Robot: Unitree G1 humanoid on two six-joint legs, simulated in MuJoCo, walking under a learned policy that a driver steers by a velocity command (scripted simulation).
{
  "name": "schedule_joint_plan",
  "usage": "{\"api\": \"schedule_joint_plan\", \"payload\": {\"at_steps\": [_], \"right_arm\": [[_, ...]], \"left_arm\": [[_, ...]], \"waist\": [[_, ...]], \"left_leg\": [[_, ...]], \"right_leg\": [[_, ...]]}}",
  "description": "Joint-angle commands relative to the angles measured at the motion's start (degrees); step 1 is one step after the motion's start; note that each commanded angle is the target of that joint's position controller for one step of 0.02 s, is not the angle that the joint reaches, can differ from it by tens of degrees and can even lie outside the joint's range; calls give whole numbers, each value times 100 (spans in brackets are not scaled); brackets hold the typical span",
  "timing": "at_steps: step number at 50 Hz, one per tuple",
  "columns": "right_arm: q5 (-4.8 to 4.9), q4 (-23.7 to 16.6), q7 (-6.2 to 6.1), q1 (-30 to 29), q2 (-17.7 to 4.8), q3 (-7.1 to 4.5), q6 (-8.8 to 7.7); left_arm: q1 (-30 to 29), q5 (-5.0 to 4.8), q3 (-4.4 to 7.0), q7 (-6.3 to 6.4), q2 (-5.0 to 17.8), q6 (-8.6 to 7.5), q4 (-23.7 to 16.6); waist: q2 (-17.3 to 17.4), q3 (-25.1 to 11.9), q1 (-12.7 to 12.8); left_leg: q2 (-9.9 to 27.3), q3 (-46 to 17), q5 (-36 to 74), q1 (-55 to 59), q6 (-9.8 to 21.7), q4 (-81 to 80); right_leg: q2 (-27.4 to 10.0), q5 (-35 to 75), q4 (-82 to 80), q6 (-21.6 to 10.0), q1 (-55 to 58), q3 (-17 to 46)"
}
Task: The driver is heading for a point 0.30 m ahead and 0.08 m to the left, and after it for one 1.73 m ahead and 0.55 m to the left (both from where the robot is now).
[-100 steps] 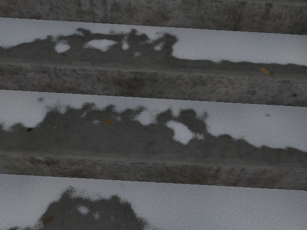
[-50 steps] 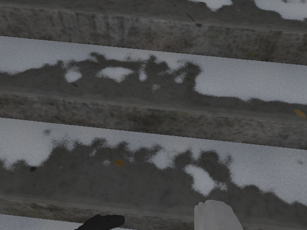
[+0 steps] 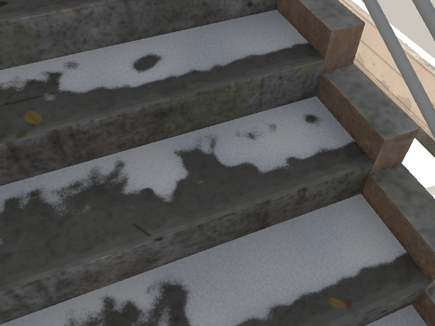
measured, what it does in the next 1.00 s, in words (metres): climbs, turning left: right foot, then left foot 0.15 m higher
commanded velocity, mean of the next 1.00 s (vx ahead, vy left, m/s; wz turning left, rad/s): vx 0.18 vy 0.00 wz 0.45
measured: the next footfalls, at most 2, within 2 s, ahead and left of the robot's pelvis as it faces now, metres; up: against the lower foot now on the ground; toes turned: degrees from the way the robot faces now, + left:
right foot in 0.06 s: +0.08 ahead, -0.11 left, +0.00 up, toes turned +0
left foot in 0.62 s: +0.36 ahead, +0.26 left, +0.15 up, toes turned +26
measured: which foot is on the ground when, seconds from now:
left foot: down 0.00-0.06, up 0.08-0.60, down 0.62-1.00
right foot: up 0.00-0.04, down 0.06-0.64, up 0.66-1.00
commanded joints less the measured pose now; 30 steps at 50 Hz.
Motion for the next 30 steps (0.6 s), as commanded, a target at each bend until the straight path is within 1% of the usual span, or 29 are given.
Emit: {"api": "schedule_joint_plan", "payload": {"at_steps": [1,2,3,4,5,6,7,8,9,10,11,12,13,14,15,16,17,19,20,21,22,23,24,25,26,27,28,29,30], "right_arm": [[51,-391,108,-297,-1116,-374,-124],[35,-274,176,-143,-914,-321,-134],[-27,-214,242,-213,-693,-295,-144],[14,-372,330,-438,-114,-175,-201],[92,-485,330,-620,-382,-274,-233],[163,-427,362,-425,-486,-311,-221],[145,-246,350,-11,-430,-288,-177],[76,-144,320,223,-426,-297,-125],[17,-167,338,225,-524,-322,-144],[-5,-185,369,49,-522,-319,-171],[-14,-178,412,-19,-380,-265,-169],[8,-176,454,-104,-276,-220,-169],[51,-164,449,-198,-124,-175,-125],[76,-215,443,-291,-32,-119,-81],[73,-265,447,-392,-10,-92,-61],[56,-305,435,-588,-3,-79,-56],[33,-376,417,-757,17,-58,-58],[17,-559,420,-1035,83,-15,-49],[48,-638,405,-1165,103,9,-14],[84,-822,398,-1332,183,58,3],[79,-987,412,-1564,284,122,-11],[68,-1173,428,-1835,350,179,-22],[36,-1318,464,-1975,376,230,-38],[22,-1615,543,-2241,435,329,-45],[-24,-1765,608,-2384,438,386,-40],[-67,-1867,656,-2454,397,410,-35],[48,-1919,715,-2420,543,497,-11],[70,-1784,667,-2442,223,341,10],[88,-1484,671,-1524,-39,144,-64]], "left_arm": [[738,-87,471,-7,937,-156,-98],[940,-82,495,-4,856,-228,90],[1470,-52,552,-24,922,-318,311],[1997,118,670,-6,1315,-368,377],[2027,280,746,9,1527,-561,288],[1521,147,631,17,1162,-699,297],[1087,45,511,2,772,-727,298],[768,49,425,-2,483,-709,276],[692,84,371,7,310,-735,295],[842,172,359,17,289,-753,424],[1138,211,381,56,343,-760,578],[1390,268,408,89,432,-753,706],[1749,317,401,100,418,-744,880],[1909,271,418,130,443,-744,985],[2054,265,420,140,456,-746,1060],[2133,295,413,135,457,-735,1101],[2162,310,410,155,442,-719,1135],[2085,344,419,227,513,-681,1151],[2282,348,402,261,536,-643,1236],[2325,295,440,322,650,-599,1308],[2409,243,474,378,718,-561,1371],[2464,226,494,434,735,-516,1413],[2411,233,521,487,785,-475,1402],[2290,136,524,576,777,-366,1381],[2058,116,550,654,866,-311,1317],[1848,74,599,708,1001,-269,1269],[1520,-36,728,682,1459,-226,1217],[1666,-12,758,609,1580,-244,1268],[1605,-90,830,531,1972,-297,1291]], "waist": [[933,-367,470],[824,-148,523],[377,-117,731],[-1097,-328,928],[-948,-174,971],[-724,263,524],[-795,371,239],[-839,295,88],[-695,270,8],[-630,220,81],[-486,148,174],[-353,155,274],[-425,174,435],[-394,285,477],[-344,351,538],[-324,448,620],[-308,536,665],[-452,599,702],[-610,607,810],[-692,738,776],[-657,864,789],[-610,914,810],[-494,927,782],[-469,901,640],[-419,792,570],[-400,634,526],[-776,506,320],[-573,44,395],[-1133,-475,-3]], "left_leg": [[1228,-2119,-3417,-326,847,-1770],[967,-2013,-3469,-430,753,-1459],[542,-1748,-3114,-1191,514,-147],[-406,-755,-2357,-2743,-80,2440],[-449,-1700,-1751,-3508,-92,4257],[-402,-2014,-1150,-3982,-135,5573],[-427,-1940,-782,-4158,-218,6397],[-425,-1825,-407,-4155,-299,6884],[-357,-1798,42,-3987,-350,6748],[-342,-1664,432,-3783,-374,6849],[-347,-1582,631,-3832,-391,7019],[-338,-1582,735,-4003,-376,7126],[-385,-1449,566,-4296,-374,7763],[-324,-1496,477,-4668,-377,7952],[-272,-1527,437,-4905,-382,7961],[-263,-1497,448,-5065,-404,8037],[-223,-1512,458,-5199,-448,8037],[-179,-1453,504,-5261,-529,7981],[-214,-1356,194,-5613,-557,8565],[-132,-1477,-245,-6079,-559,8777],[-55,-1535,-613,-6510,-544,8831],[28,-1526,-901,-6756,-537,8688],[130,-1521,-1015,-6795,-550,8329],[335,-1103,-1071,-6538,-580,7495],[506,-826,-801,-5904,-577,6720],[617,-613,-449,-5025,-519,5771],[505,-140,-1242,-3184,-258,4225],[78,286,-1142,-1996,-88,3800],[-466,631,-1500,-1063,146,3659]], "right_leg": [[194,-121,-1731,-509,1712,-392],[342,-300,-2516,-648,2056,-534],[-103,-447,-2970,-801,2905,336],[-1451,-2024,-3720,-1284,3708,2338],[-2320,-3080,-4593,-1963,2964,4112],[-2298,-2832,-4669,-1933,2622,4080],[-2036,-2187,-4402,-1653,2396,3285],[-1671,-1695,-4144,-1387,2255,2461],[-1445,-1343,-4119,-1214,2026,1820],[-1341,-1064,-4197,-1147,1819,1438],[-1330,-913,-4143,-1182,1872,1189],[-1350,-755,-4107,-1206,1981,974],[-1465,-684,-4072,-1294,2181,900],[-1560,-604,-4053,-1295,2365,829],[-1604,-541,-4065,-1305,2503,749],[-1642,-229,-4075,-1316,2580,581],[-1652,173,-4036,-1314,2636,423],[-1695,1064,-3906,-1316,2715,57],[-1893,1492,-3888,-1373,3031,160],[-2025,1935,-3883,-1330,3355,131],[-2117,2338,-3822,-1281,3690,78],[-2127,2662,-3784,-1198,3894,-39],[-2126,2910,-3752,-1155,3926,-153],[-1933,2690,-4031,-1064,3585,-390],[-1811,2495,-4228,-1023,3247,-606],[-1680,2381,-4420,-993,2871,-877],[-1629,3342,-4985,-1126,2001,-1176],[-1568,5207,-4660,-1264,2116,-1321],[-1754,8164,-3829,-1354,2587,-1315]]}}
Keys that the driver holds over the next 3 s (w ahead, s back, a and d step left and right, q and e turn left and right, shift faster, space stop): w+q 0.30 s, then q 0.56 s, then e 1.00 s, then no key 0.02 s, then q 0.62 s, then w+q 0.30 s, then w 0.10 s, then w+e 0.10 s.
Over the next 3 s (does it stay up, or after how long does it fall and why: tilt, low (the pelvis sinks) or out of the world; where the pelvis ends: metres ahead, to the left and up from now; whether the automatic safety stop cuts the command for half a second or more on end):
stays up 0.45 0.21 0.16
